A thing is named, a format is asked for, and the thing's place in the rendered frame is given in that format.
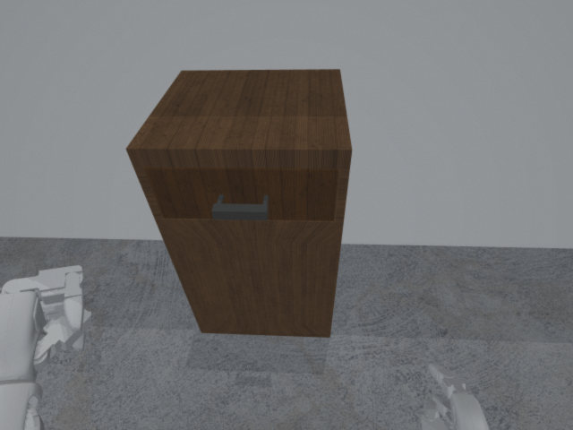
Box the right robot hand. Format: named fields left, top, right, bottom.
left=421, top=363, right=489, bottom=430

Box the left robot forearm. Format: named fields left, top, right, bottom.
left=0, top=379, right=45, bottom=430

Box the drawer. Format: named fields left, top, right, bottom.
left=145, top=168, right=338, bottom=221

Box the left robot hand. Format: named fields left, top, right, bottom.
left=0, top=265, right=91, bottom=382

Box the handle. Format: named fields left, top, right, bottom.
left=211, top=194, right=269, bottom=220

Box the cabinet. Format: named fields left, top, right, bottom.
left=126, top=69, right=352, bottom=338

